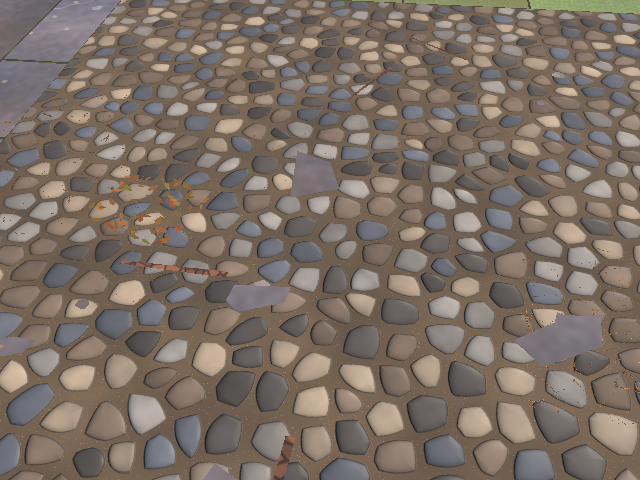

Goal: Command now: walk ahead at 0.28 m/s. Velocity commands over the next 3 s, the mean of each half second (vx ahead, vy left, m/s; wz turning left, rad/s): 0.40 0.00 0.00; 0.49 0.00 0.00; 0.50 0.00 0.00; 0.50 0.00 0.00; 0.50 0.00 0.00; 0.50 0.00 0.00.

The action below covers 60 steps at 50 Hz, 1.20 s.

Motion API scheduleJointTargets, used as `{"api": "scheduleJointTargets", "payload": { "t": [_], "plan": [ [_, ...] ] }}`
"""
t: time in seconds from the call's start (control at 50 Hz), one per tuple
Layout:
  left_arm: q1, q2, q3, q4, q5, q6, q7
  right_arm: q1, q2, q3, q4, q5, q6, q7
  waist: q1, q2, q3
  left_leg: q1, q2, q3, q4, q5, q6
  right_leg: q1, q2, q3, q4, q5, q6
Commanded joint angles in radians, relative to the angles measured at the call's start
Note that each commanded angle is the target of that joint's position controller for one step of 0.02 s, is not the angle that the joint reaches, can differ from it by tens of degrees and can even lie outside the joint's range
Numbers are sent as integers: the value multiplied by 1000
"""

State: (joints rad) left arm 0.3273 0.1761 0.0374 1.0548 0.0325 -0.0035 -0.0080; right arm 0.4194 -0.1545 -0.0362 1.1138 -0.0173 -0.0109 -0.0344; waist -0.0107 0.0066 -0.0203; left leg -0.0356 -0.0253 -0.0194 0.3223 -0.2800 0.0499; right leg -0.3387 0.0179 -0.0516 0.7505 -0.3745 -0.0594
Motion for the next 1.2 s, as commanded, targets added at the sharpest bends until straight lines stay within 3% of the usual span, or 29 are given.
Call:
{"api": "scheduleJointTargets", "payload": {
  "t": [0.02,0.08,0.12,0.14,0.16,0.18,0.2,0.22,0.24,0.28,0.32,0.42,0.52,0.58,0.62,0.64,0.66,0.68,0.7,0.72,0.74,0.78,0.82,0.9,1.0,1.1,1.14,1.18,1.2],
  "plan": [
    [-76,61,16,-82,-1,-39,-17,4,-153,-35,-35,0,-27,1,17,96,207,-94,278,-263,-234,-312,148,-191,-62,22,27,-2,7],
    [-44,45,20,-90,-12,-47,-17,-24,-161,-41,-46,2,-39,6,43,114,197,-222,235,-177,-164,-282,136,43,-29,-38,-164,23,-3],
    [142,49,32,-22,-14,-54,-6,-36,-149,-41,-56,-3,-40,13,105,28,166,-375,175,-120,6,-281,126,316,30,-69,-276,42,-1],
    [264,96,46,10,-3,-66,5,-53,-99,-26,-73,-11,-48,20,153,-131,137,-467,92,-14,282,-187,97,437,-106,135,-406,-87,-14],
    [385,214,69,28,-7,-69,8,-72,-18,-5,-129,-2,-57,33,166,-386,84,-670,-39,113,609,-259,54,511,-363,635,-640,-453,-106],
    [320,183,57,29,-4,-58,7,-100,-93,-22,-149,-27,-56,45,104,-267,149,-695,6,17,784,-251,74,368,-415,773,-696,-546,-157],
    [182,151,44,-21,-5,-62,3,-143,-99,-23,-161,-24,-57,58,48,-124,207,-702,64,-9,830,-136,81,274,-390,668,-678,-481,-149],
    [117,140,40,-46,-8,-71,-1,-147,-86,-19,-154,-14,-63,67,25,-54,194,-661,93,-18,806,-47,75,234,-340,545,-673,-327,-131],
    [96,128,34,-55,-12,-80,2,-137,-77,-20,-144,-12,-66,72,6,-38,167,-623,109,-11,773,11,63,235,-299,450,-676,-183,-114],
    [135,88,20,-34,-14,-96,10,-125,-80,-23,-131,-21,-57,78,2,-50,127,-604,108,21,747,84,41,279,-241,311,-662,49,-97],
    [199,78,13,-9,-17,-103,14,-170,-82,-25,-144,-18,-45,78,10,-60,124,-655,107,46,725,120,24,332,-227,241,-649,215,-100],
    [261,67,-2,13,-16,-107,17,-396,-71,-16,-229,-14,-34,76,47,-72,161,-727,90,101,540,196,-14,358,-207,144,-639,501,-118],
    [272,83,-3,28,-14,-113,25,-510,-68,-4,-283,-2,-39,75,59,-101,177,-596,48,147,306,251,23,376,-211,86,-620,688,-116],
    [228,113,5,29,-12,-115,29,-429,-98,-18,-273,-2,-48,59,4,-107,122,-444,-6,164,250,184,81,440,-227,56,-488,1030,-102],
    [197,140,14,27,-9,-104,31,-168,-139,-43,-191,-3,-62,42,-103,-101,-17,-181,-54,166,183,165,118,440,-207,30,-180,1150,-79],
    [190,131,11,18,-16,-101,28,-16,-180,-61,-148,-21,-69,32,-161,-74,-101,55,36,73,160,128,147,282,-175,17,52,927,-69],
    [244,41,-6,-13,-35,-98,18,96,-276,-84,-141,-45,-71,28,-144,90,-232,293,329,-321,127,-37,226,18,-59,-27,420,355,-46],
    [296,49,7,-9,-48,-96,7,43,-280,-87,-140,-22,-57,43,-89,182,-282,351,448,-743,-67,-128,327,-214,73,77,656,-119,-38],
    [183,100,18,-38,-29,-91,11,-88,-229,-75,-159,1,-55,47,-45,68,-107,203,401,-594,-101,-230,279,-299,-17,117,662,-18,-53],
    [94,103,19,-62,-21,-96,5,-161,-157,-54,-173,7,-64,52,-35,7,-2,47,362,-450,-135,-162,247,-285,-55,109,599,67,-54],
    [73,79,18,-63,-18,-95,3,-183,-119,-42,-165,1,-74,52,0,-22,52,-59,315,-348,-162,-48,212,-238,-87,106,533,104,-53],
    [100,43,15,-55,5,-69,-8,-145,-78,-24,-132,1,-90,41,46,5,65,-158,250,-208,-181,115,170,-148,-116,102,446,119,-33],
    [81,38,17,-65,8,-52,-16,-85,-101,-24,-110,3,-105,36,56,18,73,-160,229,-145,-188,243,169,-166,-120,77,403,135,-15],
    [-109,63,18,-133,4,-37,-25,-1,-128,-22,-95,8,-105,36,24,32,119,-104,199,-69,-218,348,151,-319,-142,30,255,271,19],
    [-302,44,3,-196,-12,-44,-29,95,-122,-9,-75,9,-104,31,-29,53,129,-14,174,-6,-196,533,114,-309,-101,-29,-18,401,29],
    [-395,61,1,-236,-13,-56,-24,144,-137,-9,-51,-6,-98,17,-43,66,135,164,226,-1,-129,691,131,-302,-59,-47,-160,338,-17],
    [-331,78,10,-225,-12,-65,-17,108,-154,-13,-55,-10,-96,11,2,77,102,189,238,17,-33,915,123,-189,-16,-61,-198,251,-53],
    [-92,115,33,-147,-7,-77,0,74,-173,-19,-58,-10,-89,11,105,69,-20,164,215,42,238,1026,100,80,38,-74,-282,244,-97],
    [76,162,51,-101,14,-86,10,59,-160,-14,-74,1,-90,15,170,42,-115,-11,183,59,466,803,87,340,-60,24,-293,251,-135]
  ]
}}
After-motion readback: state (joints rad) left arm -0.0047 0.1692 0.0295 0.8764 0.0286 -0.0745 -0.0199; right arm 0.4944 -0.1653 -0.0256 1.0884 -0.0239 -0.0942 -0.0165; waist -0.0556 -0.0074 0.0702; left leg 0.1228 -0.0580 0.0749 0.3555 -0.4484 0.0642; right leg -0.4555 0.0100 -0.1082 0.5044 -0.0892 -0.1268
